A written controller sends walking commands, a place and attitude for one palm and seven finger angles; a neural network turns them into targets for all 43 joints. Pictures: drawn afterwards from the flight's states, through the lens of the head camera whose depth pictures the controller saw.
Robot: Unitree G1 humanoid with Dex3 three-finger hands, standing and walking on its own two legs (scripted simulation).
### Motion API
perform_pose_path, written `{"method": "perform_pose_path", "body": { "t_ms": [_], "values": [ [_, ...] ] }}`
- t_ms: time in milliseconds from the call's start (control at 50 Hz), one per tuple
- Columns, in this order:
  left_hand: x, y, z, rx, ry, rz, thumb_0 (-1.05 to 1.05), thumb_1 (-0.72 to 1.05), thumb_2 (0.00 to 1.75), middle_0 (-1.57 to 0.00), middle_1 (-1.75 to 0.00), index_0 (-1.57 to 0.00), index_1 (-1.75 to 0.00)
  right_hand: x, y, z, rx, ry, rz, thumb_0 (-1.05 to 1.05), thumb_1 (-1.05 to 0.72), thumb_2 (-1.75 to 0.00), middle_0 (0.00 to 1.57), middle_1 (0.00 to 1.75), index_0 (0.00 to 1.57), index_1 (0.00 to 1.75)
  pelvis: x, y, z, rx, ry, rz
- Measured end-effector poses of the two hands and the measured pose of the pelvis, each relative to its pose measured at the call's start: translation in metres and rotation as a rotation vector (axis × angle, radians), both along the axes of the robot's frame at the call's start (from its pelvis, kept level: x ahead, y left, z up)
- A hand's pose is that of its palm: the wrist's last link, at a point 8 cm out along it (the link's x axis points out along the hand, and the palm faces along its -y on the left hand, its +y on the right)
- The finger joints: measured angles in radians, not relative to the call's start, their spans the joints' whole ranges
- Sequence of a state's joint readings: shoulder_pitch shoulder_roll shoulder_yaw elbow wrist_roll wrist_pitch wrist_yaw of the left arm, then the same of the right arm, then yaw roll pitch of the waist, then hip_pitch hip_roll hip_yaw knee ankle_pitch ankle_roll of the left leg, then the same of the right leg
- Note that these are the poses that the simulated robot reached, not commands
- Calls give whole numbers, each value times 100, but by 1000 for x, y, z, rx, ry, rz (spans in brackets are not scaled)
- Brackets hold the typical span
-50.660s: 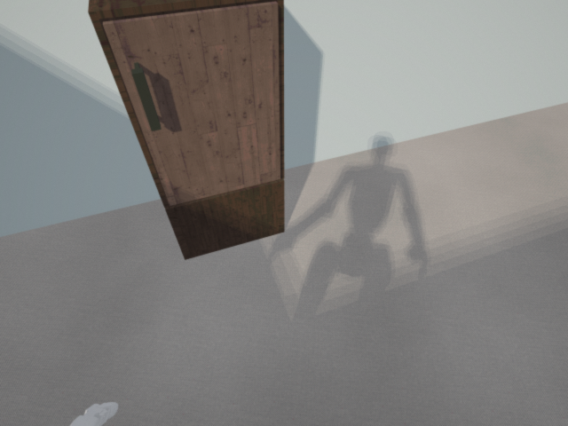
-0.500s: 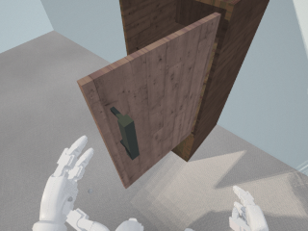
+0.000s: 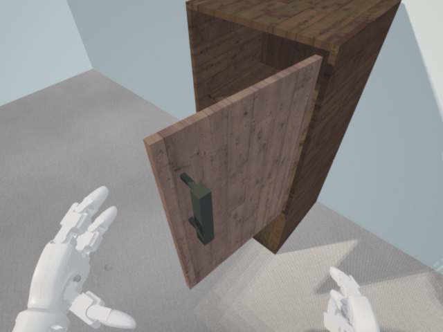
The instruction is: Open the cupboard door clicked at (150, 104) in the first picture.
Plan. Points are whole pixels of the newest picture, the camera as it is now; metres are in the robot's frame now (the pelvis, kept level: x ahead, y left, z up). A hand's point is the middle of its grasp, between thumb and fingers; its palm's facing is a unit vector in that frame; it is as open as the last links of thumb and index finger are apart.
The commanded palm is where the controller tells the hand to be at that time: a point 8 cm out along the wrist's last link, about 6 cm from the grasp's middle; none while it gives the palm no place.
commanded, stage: draw the hand back to the body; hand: left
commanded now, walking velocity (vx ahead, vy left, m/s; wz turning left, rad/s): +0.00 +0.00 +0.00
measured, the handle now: (196, 209) +0.33 +0.08 +0.05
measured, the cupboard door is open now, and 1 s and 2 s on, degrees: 82 82 82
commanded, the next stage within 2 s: step back with the hand held close in 1.06 s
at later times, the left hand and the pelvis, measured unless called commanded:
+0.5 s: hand (48, 222) +0.21 +0.25 +0.18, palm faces +0.35 -0.85 -0.39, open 11.3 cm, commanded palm +0.16 +0.29 +0.19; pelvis +0.02 +0.01 +0.04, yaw -1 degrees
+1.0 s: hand (40, 215) +0.21 +0.25 +0.20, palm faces +0.42 -0.82 -0.39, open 7.5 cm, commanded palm +0.17 +0.29 +0.22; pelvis +0.02 -0.01 +0.05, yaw -2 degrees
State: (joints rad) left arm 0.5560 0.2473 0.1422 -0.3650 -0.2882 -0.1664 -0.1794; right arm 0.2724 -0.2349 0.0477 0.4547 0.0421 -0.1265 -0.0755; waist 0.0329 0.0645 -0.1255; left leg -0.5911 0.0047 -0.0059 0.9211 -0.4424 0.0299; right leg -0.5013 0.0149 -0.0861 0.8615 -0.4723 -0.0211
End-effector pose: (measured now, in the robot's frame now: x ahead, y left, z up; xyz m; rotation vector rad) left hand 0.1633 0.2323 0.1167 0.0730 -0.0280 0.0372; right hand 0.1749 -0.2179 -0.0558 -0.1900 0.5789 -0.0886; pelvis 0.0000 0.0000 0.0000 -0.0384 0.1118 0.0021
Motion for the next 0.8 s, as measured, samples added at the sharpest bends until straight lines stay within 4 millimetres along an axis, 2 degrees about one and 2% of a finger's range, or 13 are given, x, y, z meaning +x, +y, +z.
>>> {"method": "perform_pose_path", "body": {
  "t_ms": [80, 180, 300, 480, 720, 800],
  "values": [
    [-3, 13, 15, 157, 32, 111, -1, -39, 35, -16, -30, -15, -30, 1, 4, 7, -15, 10, -5, 2, -91, -90, 20, 30, 20, 30, 3, 1, 9, 4, -24, -8],
    [-9, 25, 27, 241, 69, 214, -1, -25, 41, -17, -30, -16, -30, 1, 9, 14, -18, 31, -11, 2, -91, -90, 20, 30, 20, 30, 5, 6, 20, 5, -60, -10],
    [-3, 39, 41, 288, 58, 278, 0, -6, 49, -18, -30, -17, -30, 1, 14, 17, -32, 66, 4, 2, -91, -90, 20, 30, 20, 30, 9, 11, 30, 11, -98, -11],
    [10, 54, 76, 341, -37, 320, 0, 25, 63, -19, -30, -18, -30, 9, 16, 23, -23, 72, 8, 2, -91, -90, 20, 30, 20, 30, 18, 14, 41, 20, -138, -24],
    [12, 70, 109, 397, -123, 400, 1, 67, 80, -21, -30, -20, -30, 19, 5, 28, -27, 88, 15, 2, -91, -90, 20, 30, 20, 30, 23, 7, 48, 25, -164, -29],
    [11, 70, 109, 385, -123, 419, 1, 78, 85, -21, -30, -20, -30, 20, 0, 27, -24, 98, 12, 2, -91, -90, 20, 30, 20, 30, 21, 4, 49, 26, -169, -29]
  ]
}}
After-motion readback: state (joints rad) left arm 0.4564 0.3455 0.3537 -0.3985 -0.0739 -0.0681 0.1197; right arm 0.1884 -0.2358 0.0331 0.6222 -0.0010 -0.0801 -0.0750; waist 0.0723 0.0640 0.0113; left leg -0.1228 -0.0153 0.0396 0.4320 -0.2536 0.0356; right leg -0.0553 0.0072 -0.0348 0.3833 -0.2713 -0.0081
